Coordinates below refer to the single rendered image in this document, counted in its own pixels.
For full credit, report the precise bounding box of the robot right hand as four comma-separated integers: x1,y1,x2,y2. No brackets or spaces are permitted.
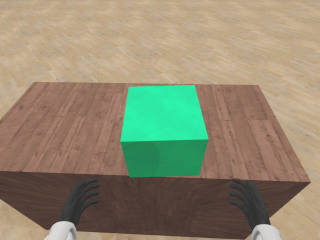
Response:
229,178,271,230

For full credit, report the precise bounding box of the pedestal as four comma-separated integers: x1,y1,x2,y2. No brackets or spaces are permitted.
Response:
0,82,311,240

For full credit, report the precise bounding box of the carton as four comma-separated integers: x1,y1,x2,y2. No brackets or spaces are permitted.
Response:
120,85,209,178

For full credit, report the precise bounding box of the robot left forearm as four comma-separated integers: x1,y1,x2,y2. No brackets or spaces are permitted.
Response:
44,221,77,240

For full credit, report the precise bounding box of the robot left hand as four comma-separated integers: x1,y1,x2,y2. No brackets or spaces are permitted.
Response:
59,178,100,227

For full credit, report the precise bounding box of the robot right forearm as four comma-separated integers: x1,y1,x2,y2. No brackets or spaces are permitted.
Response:
251,224,282,240

